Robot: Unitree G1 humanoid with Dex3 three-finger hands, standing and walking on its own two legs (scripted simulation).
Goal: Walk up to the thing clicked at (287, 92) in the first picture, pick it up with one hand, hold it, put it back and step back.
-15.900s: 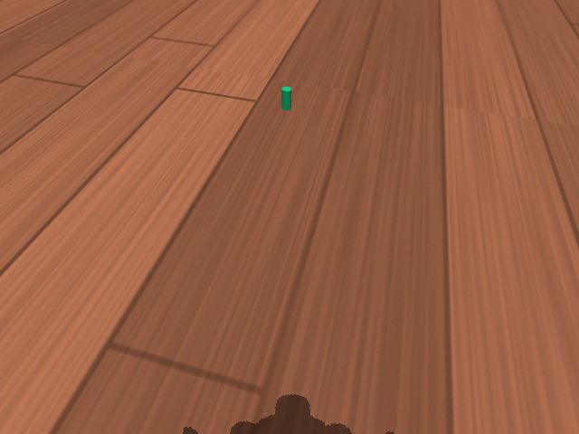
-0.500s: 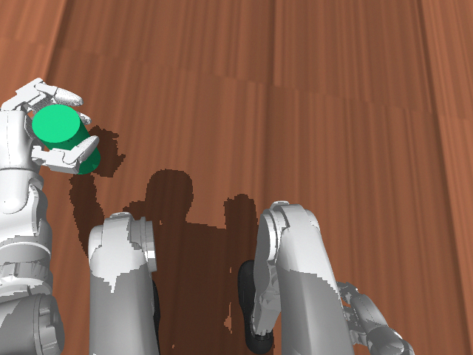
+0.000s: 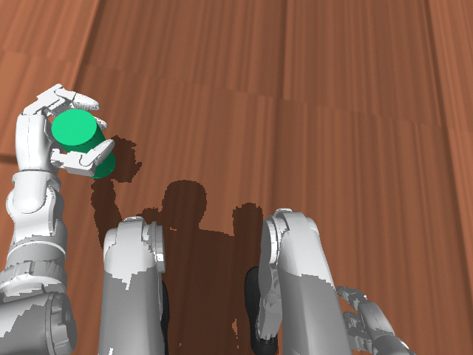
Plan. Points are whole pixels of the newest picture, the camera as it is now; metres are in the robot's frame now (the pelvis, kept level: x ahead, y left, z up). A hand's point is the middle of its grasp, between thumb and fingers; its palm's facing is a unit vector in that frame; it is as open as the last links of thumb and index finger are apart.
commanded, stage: settle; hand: left
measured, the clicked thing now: (88, 147) +0.44 +0.22 -0.07
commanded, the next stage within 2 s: lift in 0.02 s
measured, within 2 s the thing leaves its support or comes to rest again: neither
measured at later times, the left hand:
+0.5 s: hand (79, 133) +0.43 +0.21 +0.00, palm faces +0.03 -1.00 -0.06, open 8.4 cm
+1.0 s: hand (20, 88) +0.40 +0.20 +0.16, palm faces +0.07 -1.00 -0.05, open 8.4 cm
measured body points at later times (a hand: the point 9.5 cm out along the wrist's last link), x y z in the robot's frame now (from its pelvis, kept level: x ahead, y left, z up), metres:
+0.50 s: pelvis +0.00 +0.00 +0.03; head +0.19 +0.03 +0.43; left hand +0.42 +0.26 +0.01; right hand +0.13 -0.27 -0.10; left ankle +0.08 +0.13 -0.33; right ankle +0.10 -0.13 -0.33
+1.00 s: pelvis +0.02 +0.00 +0.15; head +0.18 +0.02 +0.57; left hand +0.39 +0.26 +0.17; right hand +0.20 -0.25 +0.03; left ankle +0.08 +0.13 -0.33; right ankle +0.10 -0.13 -0.33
